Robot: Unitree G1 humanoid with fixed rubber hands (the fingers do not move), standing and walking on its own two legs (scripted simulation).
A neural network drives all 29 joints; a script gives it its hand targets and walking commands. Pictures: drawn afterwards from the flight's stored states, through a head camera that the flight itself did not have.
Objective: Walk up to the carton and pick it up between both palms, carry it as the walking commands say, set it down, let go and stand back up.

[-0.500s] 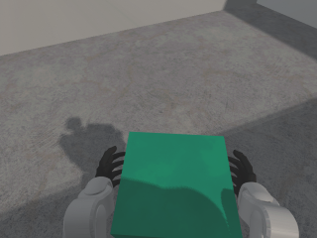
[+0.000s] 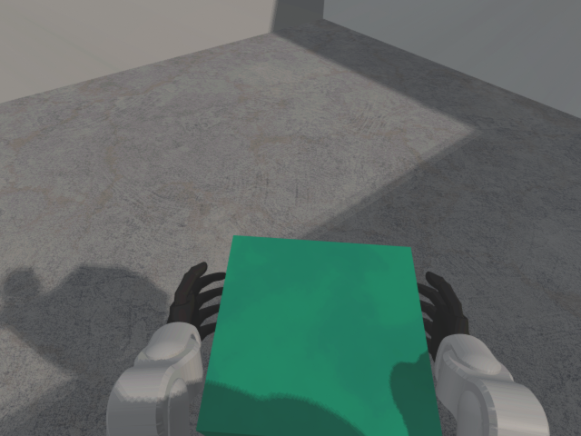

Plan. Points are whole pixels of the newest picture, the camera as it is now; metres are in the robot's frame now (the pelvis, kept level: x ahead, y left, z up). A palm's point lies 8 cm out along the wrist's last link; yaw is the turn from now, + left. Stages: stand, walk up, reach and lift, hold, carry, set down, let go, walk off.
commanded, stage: carry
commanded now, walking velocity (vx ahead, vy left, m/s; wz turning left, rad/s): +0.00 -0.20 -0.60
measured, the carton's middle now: (311, 357) +0.24 +0.01 +0.02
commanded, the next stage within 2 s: none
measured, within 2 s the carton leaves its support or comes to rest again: neither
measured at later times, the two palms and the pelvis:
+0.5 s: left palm (364, 363) +0.22 -0.05 +0.08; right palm out of the picture +0.16 -0.34 +0.09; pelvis -0.04 -0.16 -0.01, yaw -12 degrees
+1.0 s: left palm out of the picture +0.13 -0.31 +0.07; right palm out of the picture -0.03 -0.56 +0.06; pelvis -0.15 -0.30 -0.02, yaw -30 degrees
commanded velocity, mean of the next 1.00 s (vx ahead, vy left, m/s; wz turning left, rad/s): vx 0.00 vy -0.20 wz -0.60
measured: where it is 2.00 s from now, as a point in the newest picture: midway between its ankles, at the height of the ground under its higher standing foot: outside the picture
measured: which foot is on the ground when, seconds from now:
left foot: down 0.00-0.08, up 0.10-0.46, down 0.48-0.80, up 0.82-1.00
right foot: up 0.00-0.06, down 0.08-0.48, up 0.50-0.80, down 0.82-1.00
